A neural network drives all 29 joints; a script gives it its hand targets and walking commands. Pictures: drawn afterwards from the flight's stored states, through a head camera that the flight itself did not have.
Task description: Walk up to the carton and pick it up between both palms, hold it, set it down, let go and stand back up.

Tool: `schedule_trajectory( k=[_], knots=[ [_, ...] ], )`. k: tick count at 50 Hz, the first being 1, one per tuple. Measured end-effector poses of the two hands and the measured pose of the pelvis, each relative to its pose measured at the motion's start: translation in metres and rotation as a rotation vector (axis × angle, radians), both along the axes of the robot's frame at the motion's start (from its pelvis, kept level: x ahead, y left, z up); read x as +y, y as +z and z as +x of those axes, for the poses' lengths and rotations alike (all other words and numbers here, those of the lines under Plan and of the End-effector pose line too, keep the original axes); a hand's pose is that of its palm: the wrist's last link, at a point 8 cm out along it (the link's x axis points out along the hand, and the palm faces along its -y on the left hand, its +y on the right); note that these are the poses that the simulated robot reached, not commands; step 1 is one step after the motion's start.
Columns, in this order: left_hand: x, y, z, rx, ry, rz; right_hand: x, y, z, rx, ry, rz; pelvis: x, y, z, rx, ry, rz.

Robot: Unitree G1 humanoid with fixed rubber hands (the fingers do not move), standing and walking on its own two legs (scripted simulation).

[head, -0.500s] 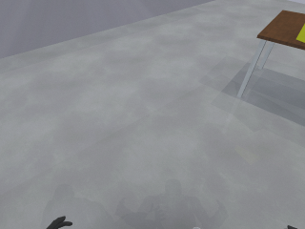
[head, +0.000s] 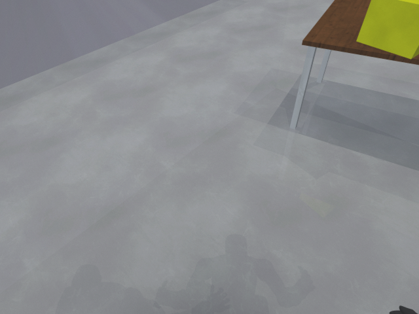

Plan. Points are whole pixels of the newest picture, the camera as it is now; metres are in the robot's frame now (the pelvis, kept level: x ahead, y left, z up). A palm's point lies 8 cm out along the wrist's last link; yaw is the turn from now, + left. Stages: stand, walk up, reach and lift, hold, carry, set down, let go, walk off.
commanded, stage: walk up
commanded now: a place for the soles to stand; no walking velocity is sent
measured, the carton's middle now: (408, 18) +1.43 -0.89 -0.03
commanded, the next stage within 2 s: none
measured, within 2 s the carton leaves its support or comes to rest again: neither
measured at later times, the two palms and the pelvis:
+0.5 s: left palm (156, 220) +0.37 +0.18 -0.08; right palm out of the picture +0.20 -0.45 -0.09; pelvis +0.17 -0.10 -0.03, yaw -12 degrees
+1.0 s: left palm (180, 190) +0.47 +0.13 -0.10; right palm out of the picture +0.36 -0.51 -0.07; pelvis +0.34 -0.16 -0.02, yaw -16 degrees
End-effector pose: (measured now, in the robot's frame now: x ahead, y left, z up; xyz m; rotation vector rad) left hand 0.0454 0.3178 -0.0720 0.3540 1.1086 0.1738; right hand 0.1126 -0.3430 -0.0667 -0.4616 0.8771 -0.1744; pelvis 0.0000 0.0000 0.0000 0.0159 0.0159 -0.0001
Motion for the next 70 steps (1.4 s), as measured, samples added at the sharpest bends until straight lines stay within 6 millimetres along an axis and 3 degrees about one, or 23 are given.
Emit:
schedule_trajectory(
  k=[5, 10, 17, 23, 27, 34, 40, 44, 48, 53, 57, 65, 70],
  knots=[
    [0.001, -0.017, 0.057, -0.028, -0.030, -0.019, 0.002, -0.003, 0.040, -0.016, -0.001, -0.035, 0.005, -0.013, 0.041, 0.016, -0.012, -0.020],
    [-0.019, -0.023, 0.137, -0.086, -0.111, -0.049, -0.007, 0.005, 0.046, -0.032, -0.079, -0.045, -0.003, -0.012, 0.075, -0.011, -0.090, -0.016],
    [-0.069, -0.011, 0.246, -0.190, -0.233, -0.093, -0.041, 0.013, 0.052, -0.016, -0.165, -0.057, -0.032, -0.007, 0.119, -0.023, -0.143, -0.021],
    [-0.126, -0.006, 0.315, -0.217, -0.301, -0.070, -0.089, -0.012, 0.076, 0.006, -0.211, -0.015, -0.078, -0.017, 0.160, -0.007, -0.188, 0.020],
    [-0.150, -0.010, 0.325, -0.185, -0.294, -0.022, -0.117, -0.030, 0.099, 0.017, -0.241, 0.025, -0.112, -0.023, 0.187, -0.025, -0.212, 0.024],
    [-0.157, 0.007, 0.309, -0.031, -0.230, 0.050, -0.142, -0.016, 0.143, 0.020, -0.234, 0.059, -0.141, -0.001, 0.233, -0.017, -0.226, 0.036],
    [-0.167, 0.001, 0.325, 0.029, -0.217, 0.036, -0.159, -0.007, 0.184, 0.023, -0.235, 0.041, -0.156, 0.002, 0.274, -0.011, -0.242, 0.013],
    [-0.171, -0.009, 0.355, 0.044, -0.222, 0.018, -0.162, -0.004, 0.215, 0.022, -0.227, 0.022, -0.158, -0.002, 0.302, 0.012, -0.245, -0.003],
    [-0.178, -0.030, 0.402, -0.001, -0.248, -0.003, -0.162, -0.011, 0.240, -0.005, -0.245, -0.002, -0.157, -0.018, 0.331, -0.006, -0.261, -0.022],
    [-0.208, -0.028, 0.469, -0.081, -0.310, -0.046, -0.171, 0.006, 0.246, -0.023, -0.297, -0.019, -0.169, -0.010, 0.355, -0.032, -0.304, -0.037],
    [-0.237, -0.023, 0.510, -0.123, -0.355, -0.081, -0.187, 0.014, 0.250, -0.018, -0.323, -0.030, -0.184, -0.006, 0.371, -0.036, -0.317, -0.043],
    [-0.299, -0.016, 0.564, -0.126, -0.406, -0.062, -0.240, -0.004, 0.264, 0.017, -0.360, 0.004, -0.237, -0.010, 0.404, -0.022, -0.349, -0.002],
    [-0.333, -0.020, 0.572, -0.106, -0.406, 0.000, -0.283, -0.031, 0.280, 0.041, -0.394, 0.046, -0.283, -0.022, 0.427, -0.040, -0.376, 0.012]
  ],
)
